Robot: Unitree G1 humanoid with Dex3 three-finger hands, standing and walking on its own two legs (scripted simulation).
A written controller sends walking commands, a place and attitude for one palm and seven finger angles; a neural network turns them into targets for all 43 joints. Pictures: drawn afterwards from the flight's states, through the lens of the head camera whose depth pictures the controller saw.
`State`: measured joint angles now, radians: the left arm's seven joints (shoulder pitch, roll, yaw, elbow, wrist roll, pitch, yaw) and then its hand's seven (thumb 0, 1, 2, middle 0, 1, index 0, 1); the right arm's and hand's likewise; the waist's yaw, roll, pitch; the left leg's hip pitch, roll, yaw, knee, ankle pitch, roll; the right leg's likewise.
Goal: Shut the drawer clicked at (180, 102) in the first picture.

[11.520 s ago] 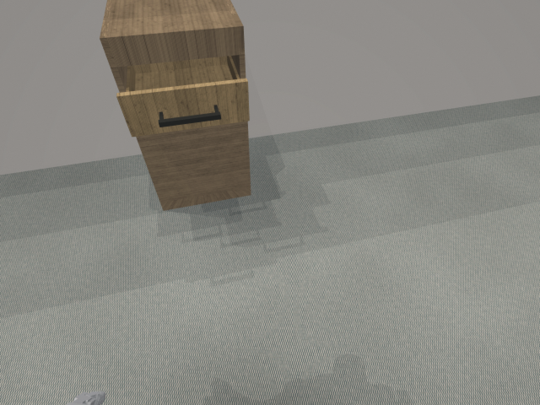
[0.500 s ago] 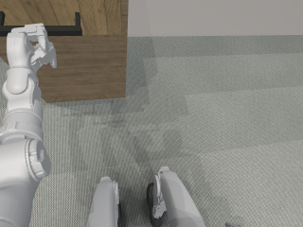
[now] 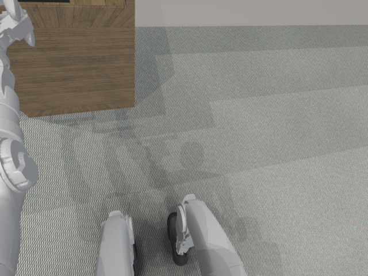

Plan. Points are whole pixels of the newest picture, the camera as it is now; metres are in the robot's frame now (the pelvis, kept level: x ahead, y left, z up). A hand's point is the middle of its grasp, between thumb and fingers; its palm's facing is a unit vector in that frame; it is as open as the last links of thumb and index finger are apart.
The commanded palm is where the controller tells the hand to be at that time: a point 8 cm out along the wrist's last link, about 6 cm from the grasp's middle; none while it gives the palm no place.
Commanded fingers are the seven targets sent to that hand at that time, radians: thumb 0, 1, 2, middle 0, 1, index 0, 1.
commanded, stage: push the drawer shut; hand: left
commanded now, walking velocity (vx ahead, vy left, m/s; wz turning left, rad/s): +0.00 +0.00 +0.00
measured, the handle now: out of the picture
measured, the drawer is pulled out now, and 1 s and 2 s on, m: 0.00 0.00 0.00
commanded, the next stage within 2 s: pull the fist back off the drawer in 0.28 s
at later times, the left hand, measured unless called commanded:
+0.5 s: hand (15, 17) +0.59 +0.23 +0.05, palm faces +0.08 -1.00 -0.04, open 3.1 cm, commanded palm +0.62 +0.20 +0.05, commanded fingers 0.00 0.90 0.90 -1.40 -1.60 -1.40 -1.60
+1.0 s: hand (25, 24) +0.58 +0.21 +0.05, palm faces +0.07 -1.00 -0.01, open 3.2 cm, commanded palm +0.55 +0.22 +0.05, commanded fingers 0.00 0.90 0.90 -1.40 -1.60 -1.40 -1.60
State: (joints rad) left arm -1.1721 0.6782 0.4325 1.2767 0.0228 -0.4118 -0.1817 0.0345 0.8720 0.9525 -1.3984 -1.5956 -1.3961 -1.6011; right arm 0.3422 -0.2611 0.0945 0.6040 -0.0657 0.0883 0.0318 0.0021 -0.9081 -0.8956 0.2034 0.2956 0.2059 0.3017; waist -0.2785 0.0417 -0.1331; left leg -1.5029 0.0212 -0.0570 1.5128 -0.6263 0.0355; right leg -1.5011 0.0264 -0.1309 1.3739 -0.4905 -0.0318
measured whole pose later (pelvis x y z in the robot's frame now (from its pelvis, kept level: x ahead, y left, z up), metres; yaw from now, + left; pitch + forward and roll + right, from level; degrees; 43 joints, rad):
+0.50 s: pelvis -0.03 +0.00 -0.02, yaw -1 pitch +36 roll -9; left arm -1.36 0.82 0.34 1.35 0.07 -0.31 -0.18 0.03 0.66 0.97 -1.40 -1.60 -1.40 -1.60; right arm 0.36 -0.26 0.15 0.62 -0.07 0.03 0.01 0.00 -0.91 -0.90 0.20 0.30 0.21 0.30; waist -0.35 0.03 -0.12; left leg -1.62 0.01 -0.09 1.56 -0.58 0.04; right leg -1.59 0.02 -0.16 1.38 -0.43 -0.03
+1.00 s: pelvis -0.01 +0.01 +0.01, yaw -1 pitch +35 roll -7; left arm -1.10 0.66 0.44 1.16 0.00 -0.34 -0.17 0.02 0.87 0.91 -1.40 -1.60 -1.40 -1.60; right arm 0.39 -0.25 0.11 0.60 -0.06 0.06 0.05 0.00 -0.91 -0.90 0.20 0.30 0.21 0.30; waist -0.28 0.04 -0.13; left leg -1.49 0.03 -0.04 1.48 -0.61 0.05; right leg -1.48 0.04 -0.11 1.33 -0.46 -0.01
